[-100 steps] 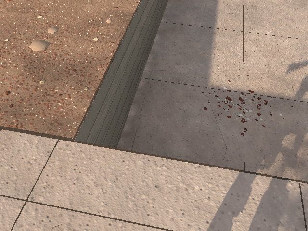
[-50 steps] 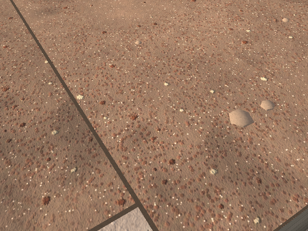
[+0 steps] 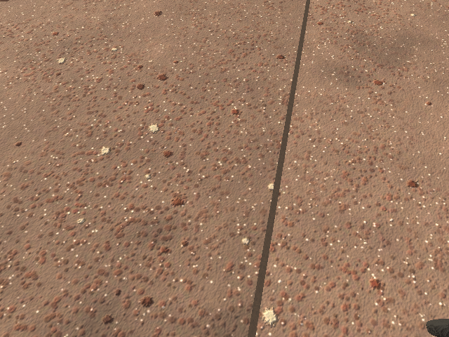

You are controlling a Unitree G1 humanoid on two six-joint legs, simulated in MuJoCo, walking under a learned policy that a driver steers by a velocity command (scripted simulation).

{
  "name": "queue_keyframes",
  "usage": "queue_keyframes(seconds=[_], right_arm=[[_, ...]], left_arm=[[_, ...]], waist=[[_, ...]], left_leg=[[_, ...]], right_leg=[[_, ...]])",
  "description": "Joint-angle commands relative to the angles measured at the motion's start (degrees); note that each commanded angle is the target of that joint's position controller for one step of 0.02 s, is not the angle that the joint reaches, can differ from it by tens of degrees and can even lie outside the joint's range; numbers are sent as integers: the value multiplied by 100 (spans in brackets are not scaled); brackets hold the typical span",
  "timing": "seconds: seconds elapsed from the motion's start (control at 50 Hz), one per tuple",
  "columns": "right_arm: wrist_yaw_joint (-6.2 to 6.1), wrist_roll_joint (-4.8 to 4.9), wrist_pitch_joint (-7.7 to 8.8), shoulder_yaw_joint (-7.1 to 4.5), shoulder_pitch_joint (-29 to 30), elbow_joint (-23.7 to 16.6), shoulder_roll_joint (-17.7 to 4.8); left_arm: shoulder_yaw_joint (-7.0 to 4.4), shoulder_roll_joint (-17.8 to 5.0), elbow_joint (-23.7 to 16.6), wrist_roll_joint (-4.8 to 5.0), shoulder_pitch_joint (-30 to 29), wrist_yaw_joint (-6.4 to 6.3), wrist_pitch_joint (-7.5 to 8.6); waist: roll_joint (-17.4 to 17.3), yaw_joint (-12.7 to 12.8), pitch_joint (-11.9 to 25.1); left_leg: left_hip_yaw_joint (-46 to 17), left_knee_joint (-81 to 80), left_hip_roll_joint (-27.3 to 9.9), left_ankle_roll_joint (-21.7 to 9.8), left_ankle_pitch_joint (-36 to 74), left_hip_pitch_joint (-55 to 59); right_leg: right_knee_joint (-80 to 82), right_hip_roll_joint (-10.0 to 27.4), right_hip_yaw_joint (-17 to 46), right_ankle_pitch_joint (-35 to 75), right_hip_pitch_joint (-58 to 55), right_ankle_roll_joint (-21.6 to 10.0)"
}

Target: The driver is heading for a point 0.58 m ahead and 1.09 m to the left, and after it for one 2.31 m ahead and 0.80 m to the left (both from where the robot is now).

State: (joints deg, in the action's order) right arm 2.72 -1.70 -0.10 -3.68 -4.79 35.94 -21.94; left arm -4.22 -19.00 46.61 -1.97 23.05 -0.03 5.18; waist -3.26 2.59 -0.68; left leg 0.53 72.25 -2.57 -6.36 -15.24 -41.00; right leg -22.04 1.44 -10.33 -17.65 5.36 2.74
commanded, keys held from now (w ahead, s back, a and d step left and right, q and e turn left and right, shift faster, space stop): w+q+shift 1.00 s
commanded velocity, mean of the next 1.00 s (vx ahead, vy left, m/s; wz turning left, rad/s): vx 1.00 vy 0.00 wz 0.99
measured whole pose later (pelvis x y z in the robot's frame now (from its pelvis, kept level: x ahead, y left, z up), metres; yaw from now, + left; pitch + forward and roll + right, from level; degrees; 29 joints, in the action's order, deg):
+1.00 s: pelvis +0.88 +0.31 -0.02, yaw +57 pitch +1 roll -2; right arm 5.6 -1.9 0.1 -0.7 6.2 32.3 -18.4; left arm -2.6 -16.8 51.5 -1.5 30.9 -0.4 4.7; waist -1.5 4.7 -3.0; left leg 7.5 46.5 -0.4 -9.6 -3.2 -43.7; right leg -12.5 0.7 -18.1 -25.2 -14.4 4.1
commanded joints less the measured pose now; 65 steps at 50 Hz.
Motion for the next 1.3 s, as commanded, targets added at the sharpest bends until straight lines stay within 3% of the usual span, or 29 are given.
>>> queue_keyframes(seconds=[0.02, 0.1, 0.16, 0.18, 0.2, 0.22, 0.24, 0.3, 0.38, 0.46, 0.54, 0.58, 0.6, 0.62, 0.64, 0.66, 0.7, 0.8, 0.94, 0.98, 1.02, 1.04, 1.06, 1.08, 1.1, 1.12, 1.16, 1.2, 1.3], right_arm=[[211, -23, -30, 230, 382, -784, 259], [284, -48, 9, 211, 708, -757, 180], [116, 13, 96, -20, -948, -213, -272], [32, 18, 97, -173, -2302, 260, -486], [-123, 71, 44, -344, -2299, 432, -791], [-186, 5, -62, -445, -1520, 134, -1457], [-218, -17, -127, -506, -1821, -109, -1546], [-346, 66, 112, -372, -1505, 224, -922], [-293, 133, 405, -197, -1472, 355, -523], [-218, 141, 483, -252, -1569, 501, -553], [-234, 210, 463, -323, -1825, 690, -685], [-252, 152, 441, -382, -1735, 717, -959], [-219, 120, 461, -404, -1442, 679, -1100], [-206, 95, 542, -258, -1280, 554, -566], [-245, 317, 532, 4, -1953, 316, 434], [-296, 193, 472, 44, -1763, 276, -52], [-176, -22, 326, -39, -941, 355, -371], [138, -65, 16, 161, -220, -127, 301], [356, -24, 25, 305, 1132, -681, 289], [310, -9, 45, 257, 905, -528, 166], [186, 3, 60, 107, -296, -180, -165], [97, 12, 75, -42, -1509, 192, -413], [-50, 54, 86, -234, -2380, 563, -641], [-195, 201, 8, -386, -1867, 525, -1074], [-197, -22, -72, -442, -1685, 175, -1533], [-275, -9, -76, -456, -1942, 201, -1286], [-377, -3, 133, -277, -1538, 475, -636], [-423, 18, 385, -66, -1222, 510, -194], [-204, 83, 709, -32, -1574, 867, -155]], left_arm=[[29, -300, -380, 42, -821, 23, 238], [-49, -765, -170, 66, -344, -2, 223], [-191, -1284, -322, 35, -353, -71, -97], [-216, -1353, -460, 29, -557, -75, -182], [-152, -972, -436, -75, -383, -9, -212], [39, -235, -943, -99, 79, 80, -198], [47, -621, -1420, -34, -413, 74, -50], [180, -560, -1364, -108, -1006, 5, 46], [261, -376, -1450, -205, -1262, 15, -323], [405, -71, -1819, -54, -2388, 120, -265], [357, -243, -1863, 44, -2530, 95, -223], [169, -676, -1589, 68, -1554, -22, -193], [39, -905, -1338, 83, -403, -117, -171], [-126, -1291, -1123, -35, 840, -255, -143], [-171, -1641, -1127, -286, 732, -251, -116], [-224, -1387, -1203, -160, 73, -202, -172], [-27, -485, -1158, -103, -642, -147, -209], [93, -93, -394, 84, -124, 28, 20], [43, -493, -40, 36, 58, -16, 155], [-14, -787, -32, 56, 283, -92, 76], [-111, -1165, -120, 38, 88, -175, -101], [-137, -1242, -264, 24, -225, -179, -187], [-136, -1127, -343, -18, -387, -128, -245], [29, -398, -588, -118, -401, -10, -237], [64, -477, -1304, 45, -237, -20, -126], [101, -666, -1382, 21, -783, -12, 34], [190, -519, -1133, 1, -755, -37, 40], [246, -368, -888, -152, -359, 16, -207], [395, 44, -1258, 96, -1708, 237, -289]], waist=[[781, -551, -472], [630, -500, -597], [954, -1404, 506], [791, -1944, 1146], [92, -1639, 1021], [-1371, -636, 1146], [-762, -978, 2055], [582, -393, 269], [651, -83, -247], [422, -424, -405], [209, -585, -147], [232, -107, 521], [278, 620, 1026], [681, 1096, 1685], [2379, 374, 2315], [2318, 247, 2085], [776, 149, 550], [732, -182, -233], [538, -279, -855], [725, -454, -484], [1004, -1176, 231], [1061, -1696, 730], [639, -1924, 1041], [-809, -1219, 662], [-938, -866, 1743], [107, -1085, 1515], [933, -434, 142], [995, 17, -43], [524, -327, -676]], left_leg=[[-231, -1079, -434, 59, 1061, -99], [766, -2743, 197, -254, 1618, 1022], [902, -2784, 837, -591, 746, 2790], [610, -3028, 967, -771, 627, 4440], [-103, -3222, 729, -836, 40, 5397], [-2905, -3874, -557, -1501, 263, 6206], [-4657, -5158, -1018, -2022, -905, 6753], [-3706, -5783, -567, -1492, -133, 4216], [-2793, -6048, -29, -1535, 871, 2409], [-2328, -6190, 449, -1070, 1783, 2027], [-2579, -5732, 247, -700, 2968, 2868], [-2555, -4356, 328, -399, 4432, 3276], [-2396, -2986, 485, -254, 4474, 2879], [-2010, -1125, 780, -177, 3022, 2031], [-1341, 584, 1364, -23, -1702, 378], [-972, 1022, 893, -108, -1000, -281], [-671, 609, 271, -46, -75, -267], [-491, 295, -223, 14, 201, -487], [774, -2402, 130, -267, 1544, 440], [1147, -2696, 592, -446, 1308, 1072], [1054, -2764, 908, -634, 728, 2382], [783, -2926, 985, -813, 504, 3690], [218, -3461, 881, -1005, 326, 5192], [-1362, -3544, -24, -1233, 527, 5607], [-4339, -4652, -1041, -2387, 32, 7016], [-4847, -5521, -1172, -2214, -613, 6633], [-3665, -5812, -933, -1704, 143, 4641], [-2674, -5918, -594, -1426, 1035, 3335], [-765, -6662, 135, -685, 2382, 2574]], right_leg=[[1718, 1362, 314, 1753, 578, -583], [1463, 1139, -589, 4667, -37, -477], [-1123, 1365, -563, 7363, -606, -484], [-2906, 1383, -453, 6940, 118, -470], [-4809, 735, -341, 2429, 1481, -312], [-7157, -122, -37, -1386, 3570, 18], [-7434, -152, 1208, -998, 4424, -26], [-5805, 514, 1413, -314, 3912, -50], [-4246, 740, 1295, -638, 3100, 212], [-2218, 391, 1098, 1832, 2329, 134], [-1096, 22, 1150, 2177, 1452, -74], [-979, -298, 1169, 1289, 224, -177], [-968, -188, 1147, 881, -1019, -237], [-1026, 759, 2005, -764, -2381, -403], [-21, 2607, 5004, -2180, -3477, -853], [711, 2611, 6355, -3209, -2821, -1061], [671, 1967, 4205, -2063, -1177, -959], [1062, 1541, 1686, 820, -160, -614], [1552, 1012, -526, 4112, 3, -302], [848, 1086, -664, 6797, -625, -232], [-858, 1347, -581, 8206, -775, -254], [-2306, 1442, -425, 8149, -285, -359], [-4276, 1132, -379, 5556, 864, -348], [-6434, 38, -345, -631, 2594, -199], [-7585, -324, 888, -1258, 4329, -27], [-7110, -2, 1466, -735, 4665, -69], [-5906, 519, 1329, -282, 4068, -135], [-5258, 774, 1305, -390, 3152, -65], [-2772, 823, 820, 1541, 2913, -355]])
